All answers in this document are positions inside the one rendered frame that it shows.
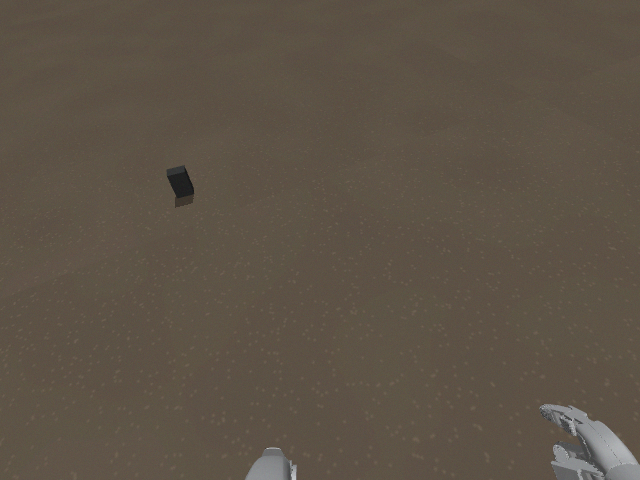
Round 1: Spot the right robot arm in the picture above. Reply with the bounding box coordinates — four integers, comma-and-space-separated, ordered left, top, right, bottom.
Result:
605, 464, 640, 480

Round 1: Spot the carton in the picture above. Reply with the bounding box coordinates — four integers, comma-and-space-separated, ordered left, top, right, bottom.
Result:
167, 165, 194, 198

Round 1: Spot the right robot hand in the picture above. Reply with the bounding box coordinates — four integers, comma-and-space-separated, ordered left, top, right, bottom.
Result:
539, 404, 639, 480

